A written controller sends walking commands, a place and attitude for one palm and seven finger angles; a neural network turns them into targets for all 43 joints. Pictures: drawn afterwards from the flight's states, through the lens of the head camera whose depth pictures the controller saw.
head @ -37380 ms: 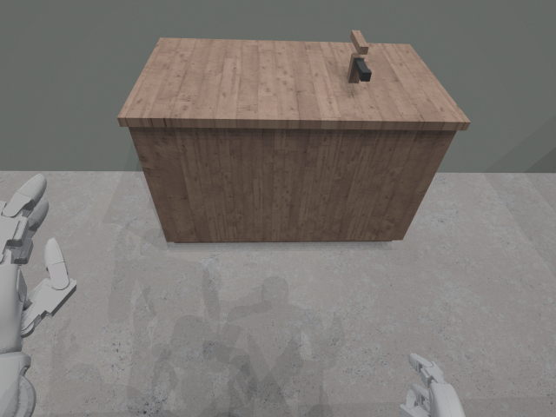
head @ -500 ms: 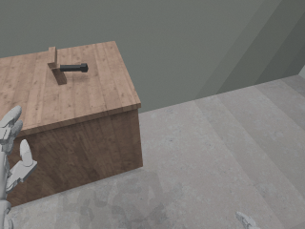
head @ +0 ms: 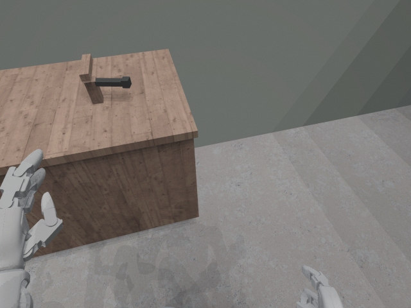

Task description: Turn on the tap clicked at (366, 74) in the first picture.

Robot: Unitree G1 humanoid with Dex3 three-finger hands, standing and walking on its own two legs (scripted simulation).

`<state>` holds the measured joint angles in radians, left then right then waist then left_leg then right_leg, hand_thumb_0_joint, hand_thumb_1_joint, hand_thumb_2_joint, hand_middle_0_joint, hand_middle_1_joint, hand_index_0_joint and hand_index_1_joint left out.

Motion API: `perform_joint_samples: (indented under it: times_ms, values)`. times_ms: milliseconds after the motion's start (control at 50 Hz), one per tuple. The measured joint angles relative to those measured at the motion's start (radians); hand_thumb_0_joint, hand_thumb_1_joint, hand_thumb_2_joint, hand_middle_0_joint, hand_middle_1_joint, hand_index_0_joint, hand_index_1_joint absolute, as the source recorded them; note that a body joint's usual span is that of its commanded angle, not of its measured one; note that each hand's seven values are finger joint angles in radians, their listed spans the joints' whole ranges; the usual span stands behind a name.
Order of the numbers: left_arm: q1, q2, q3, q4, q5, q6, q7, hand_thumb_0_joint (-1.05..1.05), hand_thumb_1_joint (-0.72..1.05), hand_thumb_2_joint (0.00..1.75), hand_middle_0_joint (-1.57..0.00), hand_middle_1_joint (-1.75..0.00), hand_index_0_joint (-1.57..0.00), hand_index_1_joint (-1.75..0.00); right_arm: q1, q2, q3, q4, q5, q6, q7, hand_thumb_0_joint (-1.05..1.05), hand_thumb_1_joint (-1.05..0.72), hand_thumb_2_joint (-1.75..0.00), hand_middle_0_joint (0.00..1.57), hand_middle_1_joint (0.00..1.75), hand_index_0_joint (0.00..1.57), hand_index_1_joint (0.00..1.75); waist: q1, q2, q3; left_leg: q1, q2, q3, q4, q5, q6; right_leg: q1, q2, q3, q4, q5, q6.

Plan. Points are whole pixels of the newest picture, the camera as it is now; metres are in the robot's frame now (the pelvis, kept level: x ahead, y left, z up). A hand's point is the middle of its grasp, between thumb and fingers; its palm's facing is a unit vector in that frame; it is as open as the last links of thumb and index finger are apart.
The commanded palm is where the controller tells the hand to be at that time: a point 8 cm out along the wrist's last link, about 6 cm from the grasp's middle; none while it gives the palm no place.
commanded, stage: stop stepping back and stand still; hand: left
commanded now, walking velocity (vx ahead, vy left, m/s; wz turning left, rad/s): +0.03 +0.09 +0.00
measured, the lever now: (126, 82) +0.78 +0.32 +0.02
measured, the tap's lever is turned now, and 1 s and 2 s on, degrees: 73 73 73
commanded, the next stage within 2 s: stand and check the lever's angle in 0.10 s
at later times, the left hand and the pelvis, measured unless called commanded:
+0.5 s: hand (37, 199) +0.24 +0.28 +0.15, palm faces +0.40 -0.85 -0.35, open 7.5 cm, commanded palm +0.19 +0.32 +0.18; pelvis +0.03 +0.04 +0.00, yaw +1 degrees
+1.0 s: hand (29, 189) +0.25 +0.29 +0.16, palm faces +0.40 -0.84 -0.35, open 7.4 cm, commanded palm +0.20 +0.33 +0.18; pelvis +0.04 +0.05 +0.00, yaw +0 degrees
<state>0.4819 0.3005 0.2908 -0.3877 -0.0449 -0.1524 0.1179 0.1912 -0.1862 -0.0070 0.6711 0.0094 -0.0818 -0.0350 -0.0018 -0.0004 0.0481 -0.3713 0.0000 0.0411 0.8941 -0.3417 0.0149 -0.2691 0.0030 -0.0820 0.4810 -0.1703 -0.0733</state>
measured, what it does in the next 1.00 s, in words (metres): steps on the spot: left foot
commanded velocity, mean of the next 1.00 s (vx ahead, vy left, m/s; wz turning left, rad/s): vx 0.00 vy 0.00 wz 0.00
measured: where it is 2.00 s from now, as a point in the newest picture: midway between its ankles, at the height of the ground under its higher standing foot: outside the picture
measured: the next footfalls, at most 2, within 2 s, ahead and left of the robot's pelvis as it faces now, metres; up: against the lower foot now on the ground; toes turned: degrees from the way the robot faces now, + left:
left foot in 0.12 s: +0.04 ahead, +0.14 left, +0.00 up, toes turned +3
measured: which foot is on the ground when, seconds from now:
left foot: up 0.00-0.10, down 0.12-1.00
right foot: down 0.00-1.00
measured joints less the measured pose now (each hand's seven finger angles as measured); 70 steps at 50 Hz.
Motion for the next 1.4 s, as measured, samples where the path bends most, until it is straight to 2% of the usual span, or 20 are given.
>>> perform_joint_samples:
  times_ms: [80,120,140,180,220,260,340,420,500,660,880,1400]
  values:
    - [0.030,0.048,-0.002,-0.136,0.006,-0.008,0.024,0.02,0.88,0.90,-0.21,-0.30,-0.21,-0.30,0.000,-0.007,0.001,-0.041,-0.012,-0.023,-0.012,0.01,-0.91,-0.90,0.20,0.30,0.20,0.30,0.003,-0.055,0.010,0.086,0.010,0.011,-0.250,0.000,0.017,-0.010,-0.011,-0.006,-0.028,0.016,0.004]
    - [0.032,0.068,0.011,-0.193,0.005,-0.024,0.035,0.02,0.88,0.90,-0.21,-0.30,-0.21,-0.30,0.003,-0.035,-0.009,-0.067,-0.013,-0.033,-0.017,0.01,-0.91,-0.90,0.20,0.30,0.20,0.30,0.000,-0.036,0.008,0.150,0.025,-0.007,-0.387,0.002,0.028,-0.028,0.002,-0.020,-0.013,0.008,0.012]
    - [0.024,0.080,0.022,-0.208,0.002,-0.034,0.041,0.02,0.88,0.90,-0.21,-0.30,-0.21,-0.30,-0.001,-0.044,-0.018,-0.074,-0.012,-0.038,-0.021,0.01,-0.91,-0.90,0.20,0.30,0.20,0.30,-0.003,-0.030,0.014,0.157,0.026,-0.014,-0.419,0.062,0.021,-0.039,0.001,-0.025,0.008,-0.003,0.018]
    - [0.005,0.105,0.049,-0.207,0.003,-0.040,0.048,0.02,0.88,0.90,-0.21,-0.30,-0.21,-0.30,-0.010,-0.048,-0.029,-0.078,-0.002,-0.036,-0.025,0.01,-0.91,-0.90,0.20,0.30,0.20,0.30,0.003,-0.037,0.031,0.160,0.012,-0.007,-0.404,0.091,-0.005,-0.044,-0.007,0.001,0.050,-0.053,0.042]
    - [0.005,0.120,0.076,-0.179,0.003,-0.037,0.045,0.01,0.88,0.90,-0.21,-0.30,-0.21,-0.30,-0.007,-0.049,-0.031,-0.078,0.007,-0.034,-0.022,0.01,-0.91,-0.90,0.20,0.30,0.20,0.30,0.002,-0.024,0.022,0.167,0.006,-0.008,-0.397,0.076,-0.015,-0.033,-0.008,0.012,0.052,-0.073,0.054]
    - [0.009,0.121,0.092,-0.141,0.001,-0.028,0.040,0.01,0.88,0.90,-0.21,-0.30,-0.21,-0.30,0.000,-0.049,-0.028,-0.075,0.014,-0.033,-0.018,0.01,-0.91,-0.90,0.19,0.30,0.20,0.30,-0.002,0.004,0.011,0.173,0.009,-0.017,-0.386,0.057,-0.015,-0.005,-0.002,0.007,0.015,-0.020,0.048]
    - [0.016,0.076,0.076,-0.076,-0.009,-0.013,0.035,0.01,0.89,0.90,-0.21,-0.30,-0.21,-0.30,0.003,-0.041,-0.018,-0.055,0.019,-0.024,-0.004,0.01,-0.91,-0.90,0.20,0.30,0.20,0.30,0.003,0.045,-0.006,0.174,0.025,-0.025,-0.362,0.028,-0.012,0.021,0.015,-0.002,-0.013,-0.029,0.039]
    - [-0.001,0.019,0.019,-0.058,-0.008,0.008,0.037,0.01,0.89,0.90,-0.21,-0.30,-0.21,-0.30,0.002,-0.028,-0.004,-0.036,0.009,-0.020,-0.004,0.01,-0.91,-0.90,0.20,0.30,0.20,0.30,0.016,0.030,0.007,0.198,0.014,-0.017,-0.385,0.031,-0.004,0.036,0.005,0.007,-0.020,-0.034,0.049]
    - [-0.019,0.019,-0.008,-0.086,0.000,0.017,0.043,0.02,0.89,0.90,-0.21,-0.30,-0.21,-0.30,-0.007,-0.013,0.009,-0.041,-0.001,-0.018,-0.010,0.01,-0.91,-0.90,0.20,0.30,0.20,0.30,0.022,0.008,0.030,0.218,0.006,-0.008,-0.412,0.039,0.004,0.048,-0.001,0.016,-0.034,-0.030,0.059]
    - [-0.013,0.081,0.051,-0.135,-0.008,-0.014,0.044,0.02,0.89,0.90,-0.21,-0.30,-0.21,-0.30,-0.030,0.001,0.014,-0.071,-0.001,-0.006,-0.001,0.01,-0.91,-0.90,0.20,0.30,0.20,0.30,0.007,0.005,0.035,0.225,0.006,-0.002,-0.427,0.037,0.009,0.061,0.000,0.022,-0.065,-0.020,0.067]
    - [-0.001,0.042,0.012,-0.083,-0.010,0.017,0.035,0.02,0.89,0.90,-0.21,-0.30,-0.21,-0.30,-0.019,-0.019,0.007,-0.073,-0.001,0.019,-0.016,0.01,-0.91,-0.90,0.20,0.30,0.20,0.30,0.017,0.006,0.010,0.243,0.001,0.008,-0.436,0.032,0.015,0.071,-0.004,0.033,-0.062,-0.028,0.073]
    - [-0.010,0.032,0.006,-0.050,-0.008,0.023,0.044,0.02,0.89,0.90,-0.21,-0.30,-0.21,-0.30,0.008,-0.027,0.007,-0.057,-0.006,0.025,-0.027,0.01,-0.91,-0.90,0.20,0.30,0.20,0.30,0.013,0.026,-0.016,0.238,0.011,0.015,-0.456,0.060,0.008,0.069,0.008,0.039,-0.098,0.011,0.063]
